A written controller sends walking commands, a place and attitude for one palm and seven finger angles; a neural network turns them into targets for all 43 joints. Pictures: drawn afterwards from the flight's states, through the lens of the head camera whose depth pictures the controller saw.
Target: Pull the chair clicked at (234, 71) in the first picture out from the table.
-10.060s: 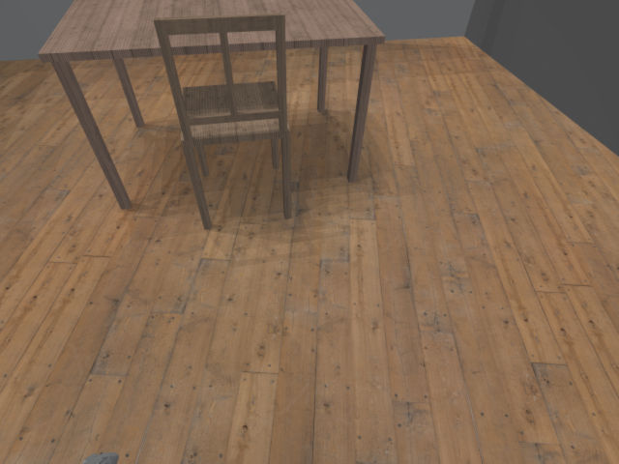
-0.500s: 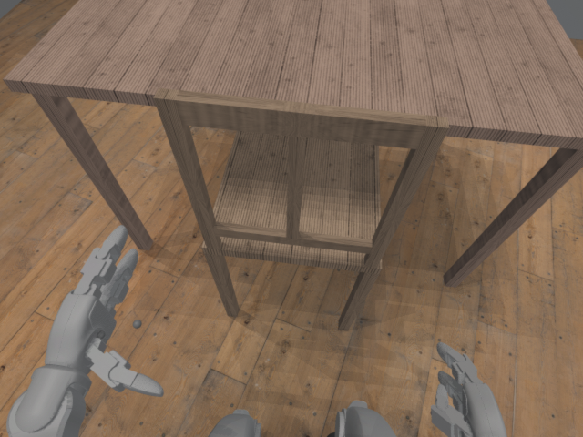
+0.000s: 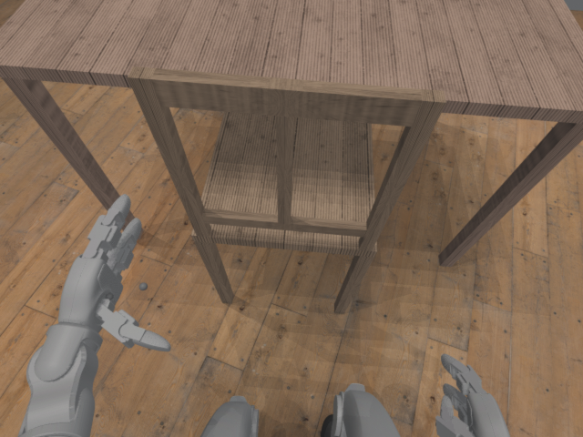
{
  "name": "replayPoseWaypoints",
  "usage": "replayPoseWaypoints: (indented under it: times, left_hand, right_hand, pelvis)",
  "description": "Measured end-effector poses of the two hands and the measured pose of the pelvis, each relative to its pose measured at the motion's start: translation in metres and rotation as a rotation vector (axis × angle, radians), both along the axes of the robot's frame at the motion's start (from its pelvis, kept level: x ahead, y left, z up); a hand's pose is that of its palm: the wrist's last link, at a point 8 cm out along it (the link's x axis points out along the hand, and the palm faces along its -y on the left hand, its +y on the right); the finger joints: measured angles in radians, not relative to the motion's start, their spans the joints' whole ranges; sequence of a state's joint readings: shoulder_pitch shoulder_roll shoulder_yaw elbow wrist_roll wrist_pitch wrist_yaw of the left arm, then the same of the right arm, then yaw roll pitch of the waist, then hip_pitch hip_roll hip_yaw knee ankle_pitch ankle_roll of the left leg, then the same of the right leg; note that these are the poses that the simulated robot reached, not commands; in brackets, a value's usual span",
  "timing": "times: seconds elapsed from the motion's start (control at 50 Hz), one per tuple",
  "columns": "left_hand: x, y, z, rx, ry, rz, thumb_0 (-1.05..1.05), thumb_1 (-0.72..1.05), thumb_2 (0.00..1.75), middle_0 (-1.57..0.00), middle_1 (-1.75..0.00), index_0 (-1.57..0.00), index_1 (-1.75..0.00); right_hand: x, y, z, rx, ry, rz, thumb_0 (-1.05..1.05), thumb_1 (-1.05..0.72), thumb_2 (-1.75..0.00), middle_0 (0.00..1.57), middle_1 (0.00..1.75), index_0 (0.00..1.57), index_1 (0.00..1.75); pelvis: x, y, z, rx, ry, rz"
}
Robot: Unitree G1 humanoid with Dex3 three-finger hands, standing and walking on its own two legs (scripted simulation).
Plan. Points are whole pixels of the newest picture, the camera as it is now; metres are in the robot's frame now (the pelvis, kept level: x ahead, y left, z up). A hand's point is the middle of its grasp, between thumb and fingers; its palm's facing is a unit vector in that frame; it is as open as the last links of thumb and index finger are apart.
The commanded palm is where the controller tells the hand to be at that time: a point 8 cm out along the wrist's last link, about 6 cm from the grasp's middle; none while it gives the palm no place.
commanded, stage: aim the fingers beside a spindle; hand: left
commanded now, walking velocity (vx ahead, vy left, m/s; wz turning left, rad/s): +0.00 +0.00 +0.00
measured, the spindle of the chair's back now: (285, 176) +0.50 +0.03 +0.00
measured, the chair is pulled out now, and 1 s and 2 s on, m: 0.00 0.00 0.00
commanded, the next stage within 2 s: push the fingers through the gap in 1.36 s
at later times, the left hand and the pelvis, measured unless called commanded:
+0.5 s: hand (153, 265) +0.34 +0.20 +0.01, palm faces -0.06 -1.00 -0.06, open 16.9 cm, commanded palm +0.32 +0.25 +0.01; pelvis +0.00 +0.00 -0.01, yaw +0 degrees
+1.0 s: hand (166, 259) +0.35 +0.19 +0.00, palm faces -0.07 -1.00 -0.05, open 16.9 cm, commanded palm +0.33 +0.25 +0.00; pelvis -0.01 +0.01 -0.02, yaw -1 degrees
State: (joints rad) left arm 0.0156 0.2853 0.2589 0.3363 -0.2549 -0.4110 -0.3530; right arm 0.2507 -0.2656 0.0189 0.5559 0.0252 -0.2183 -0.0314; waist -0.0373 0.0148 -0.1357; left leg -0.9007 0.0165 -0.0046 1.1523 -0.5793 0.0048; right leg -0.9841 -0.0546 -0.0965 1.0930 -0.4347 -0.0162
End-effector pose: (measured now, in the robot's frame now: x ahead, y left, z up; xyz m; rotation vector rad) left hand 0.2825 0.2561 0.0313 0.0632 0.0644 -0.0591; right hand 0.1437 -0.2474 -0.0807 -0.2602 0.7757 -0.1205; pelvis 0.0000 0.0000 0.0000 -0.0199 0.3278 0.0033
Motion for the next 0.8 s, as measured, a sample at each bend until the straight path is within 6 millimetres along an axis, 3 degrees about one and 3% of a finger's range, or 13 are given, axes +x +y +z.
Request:
replayPoseWaypoints:
  times: [0.22,0.46,0.64,0.8]
  left_hand:
    - [0.023,-0.006,-0.007,-0.007,-0.006,-0.014,-0.01,-0.5,0.3,-0.06,-0.08,-0.06,-0.08]
    - [0.033,0.001,-0.017,-0.006,-0.01,0.011,-0.01,-0.5,0.3,-0.06,-0.09,-0.06,-0.08]
    - [0.043,-0.009,-0.02,-0.015,-0.024,-0.022,-0.01,-0.5,0.3,-0.06,-0.08,-0.06,-0.08]
    - [0.05,-0.006,-0.024,-0.005,-0.035,-0.002,-0.01,-0.5,0.3,-0.06,-0.09,-0.06,-0.08]
  right_hand:
    - [-0.003,0.0,-0.008,-0.001,0.036,-0.007,0.01,-0.9,-0.9,0.2,0.3,0.2,0.3]
    - [-0.006,0.0,-0.017,-0.005,0.073,-0.007,0.01,-0.9,-0.9,0.2,0.3,0.2,0.3]
    - [-0.013,0.001,-0.024,-0.001,0.099,-0.017,0.01,-0.9,-0.9,0.2,0.3,0.2,0.3]
    - [-0.024,0.001,-0.03,0.001,0.126,-0.028,0.01,-0.9,-0.9,0.2,0.3,0.2,0.3]
  pelvis:
    - [0.0,0.002,-0.004,-0.001,0.025,-0.002]
    - [-0.001,0.003,-0.01,-0.002,0.043,-0.003]
    - [-0.003,0.005,-0.014,-0.003,0.055,-0.004]
    - [-0.008,0.006,-0.018,-0.004,0.061,-0.007]
